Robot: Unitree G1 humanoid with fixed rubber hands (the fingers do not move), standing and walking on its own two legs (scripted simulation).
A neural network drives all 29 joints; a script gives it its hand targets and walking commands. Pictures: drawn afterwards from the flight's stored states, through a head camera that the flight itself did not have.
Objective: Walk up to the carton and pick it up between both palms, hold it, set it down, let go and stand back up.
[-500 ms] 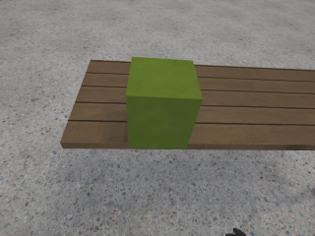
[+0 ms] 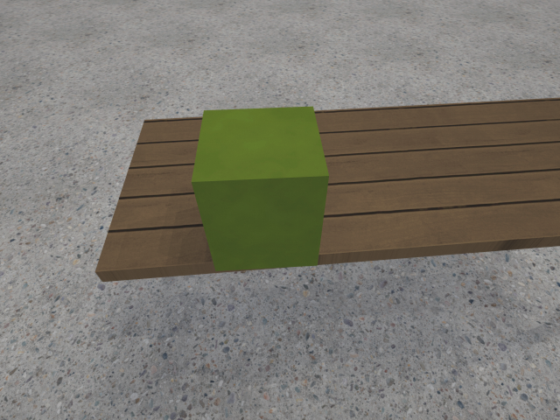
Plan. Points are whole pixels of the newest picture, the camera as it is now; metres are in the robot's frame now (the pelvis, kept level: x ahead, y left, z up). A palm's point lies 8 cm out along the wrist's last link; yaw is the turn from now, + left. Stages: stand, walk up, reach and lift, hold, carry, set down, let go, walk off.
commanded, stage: walk up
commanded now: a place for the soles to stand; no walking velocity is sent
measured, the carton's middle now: (262, 191) +0.54 +0.04 +0.00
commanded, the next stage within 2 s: none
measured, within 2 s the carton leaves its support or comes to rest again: neither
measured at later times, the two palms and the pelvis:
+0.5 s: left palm out of the picture +0.08 +0.24 -0.12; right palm out of the picture +0.02 -0.29 -0.13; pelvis +0.03 -0.03 +0.00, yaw -4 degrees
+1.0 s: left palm out of the picture +0.13 +0.17 -0.16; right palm (452, 363) +0.25 -0.28 -0.13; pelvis +0.15 -0.06 -0.02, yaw +1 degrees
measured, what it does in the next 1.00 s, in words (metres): walks ahead: left foot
